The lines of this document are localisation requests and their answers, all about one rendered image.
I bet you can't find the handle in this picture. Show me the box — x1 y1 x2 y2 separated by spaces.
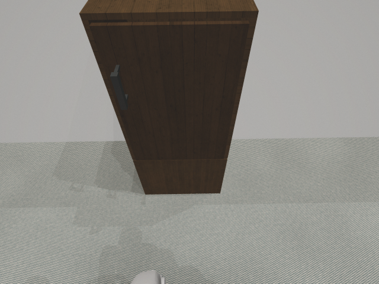
110 65 129 110

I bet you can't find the cupboard door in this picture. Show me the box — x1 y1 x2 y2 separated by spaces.
89 21 249 160

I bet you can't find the left robot thigh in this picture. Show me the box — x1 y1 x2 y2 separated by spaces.
131 271 165 284

